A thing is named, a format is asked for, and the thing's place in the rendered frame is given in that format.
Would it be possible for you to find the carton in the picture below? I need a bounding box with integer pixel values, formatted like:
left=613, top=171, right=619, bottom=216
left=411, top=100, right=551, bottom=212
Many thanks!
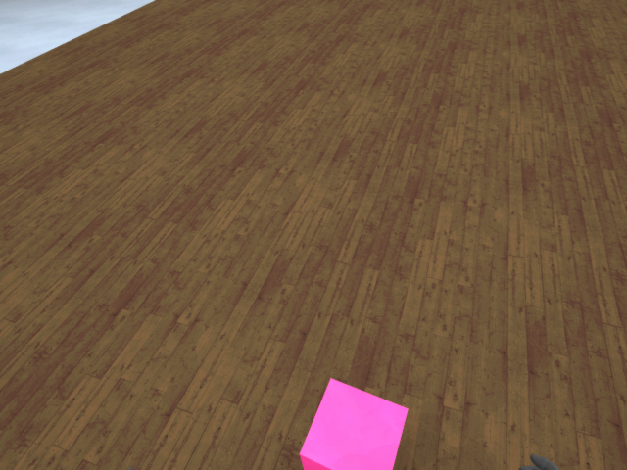
left=300, top=378, right=408, bottom=470

